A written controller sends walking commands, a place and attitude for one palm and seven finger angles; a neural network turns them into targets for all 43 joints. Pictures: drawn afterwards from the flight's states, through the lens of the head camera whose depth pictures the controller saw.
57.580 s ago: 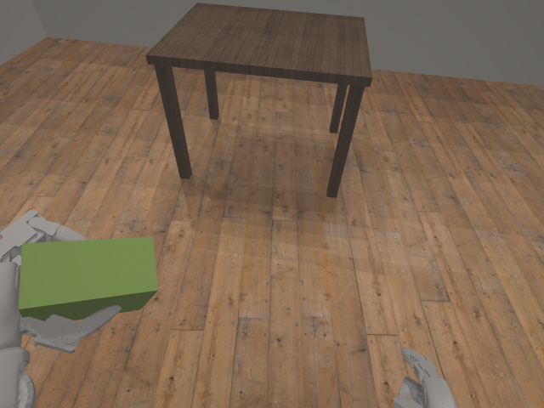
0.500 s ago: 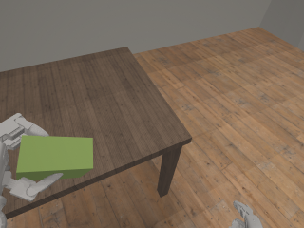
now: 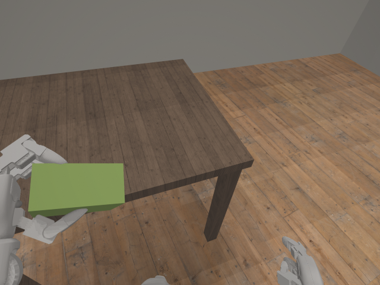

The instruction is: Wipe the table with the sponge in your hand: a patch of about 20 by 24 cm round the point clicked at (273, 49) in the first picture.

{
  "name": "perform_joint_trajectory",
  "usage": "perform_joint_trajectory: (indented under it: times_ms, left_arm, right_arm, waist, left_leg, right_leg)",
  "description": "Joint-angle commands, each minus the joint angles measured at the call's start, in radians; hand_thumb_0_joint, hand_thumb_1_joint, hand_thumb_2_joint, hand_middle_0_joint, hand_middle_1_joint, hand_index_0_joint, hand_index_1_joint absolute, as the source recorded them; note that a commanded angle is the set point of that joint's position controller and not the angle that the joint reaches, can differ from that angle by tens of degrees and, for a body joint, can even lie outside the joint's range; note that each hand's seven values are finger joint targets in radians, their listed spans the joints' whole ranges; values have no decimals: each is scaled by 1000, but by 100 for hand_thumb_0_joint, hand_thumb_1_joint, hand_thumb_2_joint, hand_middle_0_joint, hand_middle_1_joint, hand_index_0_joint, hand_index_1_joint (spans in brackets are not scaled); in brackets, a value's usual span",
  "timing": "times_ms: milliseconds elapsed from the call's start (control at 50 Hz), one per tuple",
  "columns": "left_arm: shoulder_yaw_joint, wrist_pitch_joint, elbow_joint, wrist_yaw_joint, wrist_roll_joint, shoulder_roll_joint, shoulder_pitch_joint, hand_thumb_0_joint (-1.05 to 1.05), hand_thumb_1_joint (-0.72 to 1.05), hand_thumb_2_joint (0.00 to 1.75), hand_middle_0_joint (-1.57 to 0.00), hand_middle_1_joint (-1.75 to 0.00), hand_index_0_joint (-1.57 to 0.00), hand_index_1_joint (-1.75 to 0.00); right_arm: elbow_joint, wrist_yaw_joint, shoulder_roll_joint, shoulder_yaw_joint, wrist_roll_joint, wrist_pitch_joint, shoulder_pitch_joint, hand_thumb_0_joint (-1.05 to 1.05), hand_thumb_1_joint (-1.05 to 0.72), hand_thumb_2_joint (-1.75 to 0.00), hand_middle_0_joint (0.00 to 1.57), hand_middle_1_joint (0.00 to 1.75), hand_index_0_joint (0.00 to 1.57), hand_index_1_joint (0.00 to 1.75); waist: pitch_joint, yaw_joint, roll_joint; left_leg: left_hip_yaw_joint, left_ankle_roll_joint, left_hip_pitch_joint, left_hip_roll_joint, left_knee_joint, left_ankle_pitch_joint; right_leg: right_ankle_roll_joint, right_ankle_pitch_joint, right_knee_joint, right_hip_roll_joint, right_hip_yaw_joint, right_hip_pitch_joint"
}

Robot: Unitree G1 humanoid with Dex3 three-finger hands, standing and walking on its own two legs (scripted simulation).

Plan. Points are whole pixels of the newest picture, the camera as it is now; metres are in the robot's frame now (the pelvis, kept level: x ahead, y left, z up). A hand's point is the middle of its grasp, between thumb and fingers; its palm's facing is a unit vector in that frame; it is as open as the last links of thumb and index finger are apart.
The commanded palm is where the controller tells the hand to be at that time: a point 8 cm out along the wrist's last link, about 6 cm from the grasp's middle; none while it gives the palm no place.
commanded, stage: step back with the hand held close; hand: left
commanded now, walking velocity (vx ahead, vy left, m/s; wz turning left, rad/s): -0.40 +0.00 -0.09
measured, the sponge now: (91, 190) +0.23 +0.19 +0.15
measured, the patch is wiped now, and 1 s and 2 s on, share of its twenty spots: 1.00 1.00 1.00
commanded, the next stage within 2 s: stop stepping back and stand still in 0.48 s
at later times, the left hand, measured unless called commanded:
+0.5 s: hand (17, 253) +0.12 +0.22 +0.19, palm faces +0.32 -0.89 -0.32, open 10.0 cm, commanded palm +0.06 +0.27 +0.20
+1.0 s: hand out of the picture -0.03 +0.20 +0.17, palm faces +0.29 -0.89 -0.35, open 10.0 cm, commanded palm -0.07 +0.24 +0.20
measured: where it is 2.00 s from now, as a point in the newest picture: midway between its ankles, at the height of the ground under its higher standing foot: outside the picture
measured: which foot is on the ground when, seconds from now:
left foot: down 0.00-0.30, up 0.32-0.52, down 0.54-0.78, up 0.80-1.00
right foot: down 0.00-0.06, up 0.08-0.28, down 0.30-1.00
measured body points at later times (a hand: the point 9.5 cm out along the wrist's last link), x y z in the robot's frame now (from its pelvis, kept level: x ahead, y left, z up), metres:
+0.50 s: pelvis -0.12 +0.00 +0.03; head -0.11 +0.02 +0.48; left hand +0.09 +0.27 +0.21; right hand +0.04 -0.22 -0.06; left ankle -0.13 +0.12 -0.67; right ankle -0.14 -0.11 -0.71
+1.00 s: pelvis -0.26 -0.02 +0.02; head -0.28 -0.01 +0.47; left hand -0.05 +0.25 +0.19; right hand -0.17 -0.29 -0.07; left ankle -0.27 +0.12 -0.66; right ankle -0.18 -0.11 -0.71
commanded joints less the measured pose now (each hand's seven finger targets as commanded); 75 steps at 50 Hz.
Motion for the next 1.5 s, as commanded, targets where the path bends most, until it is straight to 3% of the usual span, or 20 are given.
perform_joint_trajectory:
  times_ms: [0,40,80,200,260,300,340,440,480,540,620,700,760,820,1020,1080,1160,1280,1320,1480]
  left_arm:
    - [169,-58,-201,26,-8,234,-102,0,10,130,-120,-160,-120,-160]
    - [165,-64,-234,25,19,191,-118,0,10,130,-120,-160,-120,-160]
    - [187,-72,-272,23,28,222,-177,0,10,130,-120,-160,-120,-160]
    - [153,-60,-240,17,-22,156,-56,0,10,130,-120,-160,-120,-160]
    - [116,-89,-213,0,-14,141,-110,0,10,130,-120,-160,-120,-160]
    - [138,-117,-221,13,2,243,-163,0,10,130,-120,-160,-120,-160]
    - [73,-76,-149,-23,-13,149,-164,0,10,130,-120,-160,-120,-160]
    - [135,-85,-62,10,-15,172,-198,0,10,130,-120,-160,-120,-160]
    - [129,-87,-144,17,-25,176,-153,0,10,130,-120,-160,-120,-160]
    - [140,-99,-301,10,-15,169,-49,0,10,130,-120,-160,-120,-160]
    - [219,-67,-374,6,-16,201,107,0,10,130,-120,-160,-120,-160]
    - [237,-38,-295,17,-17,233,128,0,10,130,-120,-160,-120,-160]
    - [204,-38,-164,16,5,195,74,0,10,130,-120,-160,-120,-160]
    - [142,-27,-78,-5,-12,166,-12,0,10,130,-120,-160,-120,-160]
    - [105,-46,-188,40,2,187,-97,0,10,130,-120,-160,-120,-160]
    - [155,-49,-212,44,25,219,-108,0,10,130,-120,-160,-120,-160]
    - [144,-42,-70,22,8,157,-39,0,10,130,-120,-160,-120,-160]
    - [74,-5,56,8,0,98,-114,0,10,130,-120,-160,-120,-160]
    - [42,-4,2,-4,4,132,-212,0,10,130,-120,-160,-120,-160]
    - [137,-52,-267,46,0,210,-130,0,10,130,-120,-160,-120,-160]
  right_arm:
    - [-176,-16,-139,-59,6,-39,-104,0,-90,-90,20,30,20,30]
    - [-189,-12,-147,-64,-4,-61,-115,0,-90,-90,20,30,20,30]
    - [-164,3,-114,-76,-14,-74,-96,0,-90,-90,20,30,20,30]
    - [-131,31,-97,-72,3,-106,-99,0,-90,-90,20,30,20,30]
    - [-78,26,-51,-60,0,-105,-67,0,-90,-90,20,30,20,30]
    - [-78,14,-58,-51,5,-106,-98,0,-90,-90,20,30,20,30]
    - [-127,15,-58,-66,28,-93,-125,0,-90,-90,20,30,20,30]
    - [-129,-18,-53,-9,6,-31,-176,0,-90,-90,20,30,20,30]
    - [-142,-20,-65,-28,19,-26,-143,0,-90,-90,20,30,20,30]
    - [-158,37,-108,-77,22,-61,-72,0,-90,-90,20,30,20,30]
    - [-167,66,-113,-102,16,-110,-43,0,-90,-90,20,30,20,30]
    - [-181,41,-136,-85,31,-101,-66,0,-90,-90,20,30,20,30]
    - [-155,22,-123,-82,22,-79,-61,0,-90,-90,20,30,20,30]
    - [-103,9,-121,-91,23,-86,-44,0,-90,-90,20,30,20,30]
    - [-86,-25,-102,-45,0,-148,-33,0,-90,-90,20,30,20,30]
    - [-114,-18,-126,-63,8,-173,-60,0,-90,-90,20,30,20,30]
    - [-62,18,-113,-68,26,-166,-31,0,-90,-90,20,30,20,30]
    - [-89,-19,-124,-52,7,-145,-62,0,-90,-90,20,30,20,30]
    - [-103,-11,-107,-64,21,-134,-100,0,-90,-90,20,30,20,30]
    - [-81,-24,-68,-43,-4,-121,-118,0,-90,-90,20,30,20,30]
  waist:
    - [-42,-27,105]
    - [-80,-16,346]
    - [-114,-5,284]
    - [-155,14,315]
    - [-160,7,46]
    - [-89,4,-311]
    - [8,-15,-381]
    - [-23,-20,-24]
    - [-160,-29,-4]
    - [-204,-6,199]
    - [-255,-23,267]
    - [-141,-19,195]
    - [-62,-12,-57]
    - [-4,-43,-267]
    - [-141,-33,-69]
    - [-10,-30,394]
    - [67,-26,156]
    - [17,21,-7]
    - [4,2,-422]
    - [-38,-23,-66]
  left_leg:
    - [-198,43,85,137,-254,-244]
    - [-393,123,-148,302,-564,-522]
    - [-310,122,-171,317,-570,-371]
    - [-84,6,115,241,-507,-231]
    - [76,-82,330,108,-53,-34]
    - [83,-98,117,-56,657,-231]
    - [-58,-69,-35,9,716,-163]
    - [54,-40,48,11,-97,-97]
    - [100,-38,273,28,-367,250]
    - [-178,119,641,390,-294,1033]
    - [-114,118,595,304,-265,899]
    - [-47,68,192,255,-317,152]
    - [101,25,0,80,11,-264]
    - [-23,-2,2,28,527,-61]
    - [137,65,354,15,-299,-106]
    - [-330,231,237,353,-603,-312]
    - [-178,183,224,296,-486,-103]
    - [22,79,-34,139,-115,-278]
    - [48,27,-186,3,467,-198]
    - [100,34,381,64,-57,-27]
  right_leg:
    - [-38,-148,-81,-92,119,-133]
    - [22,-227,354,70,19,98]
    - [22,-240,594,61,46,131]
    - [-16,-308,158,69,-17,121]
    - [-97,-75,-404,-82,91,16]
    - [-210,376,-472,-376,430,-124]
    - [-176,633,-322,-321,293,-41]
    - [-108,1038,-66,-242,217,317]
    - [-64,812,26,-190,179,299]
    - [6,-307,285,-6,132,-196]
    - [30,-215,256,-19,94,-150]
    - [19,-82,-26,-22,28,190]
    - [-33,29,-282,-111,70,278]
    - [-128,-301,-509,-327,471,-37]
    - [-72,-381,-277,-222,156,18]
    - [10,-267,494,11,-17,-198]
    - [-4,-121,473,-89,56,-280]
    - [-26,-132,-190,-7,-59,332]
    - [-180,-300,-475,-372,612,261]
    - [-150,-454,-356,-276,171,-130]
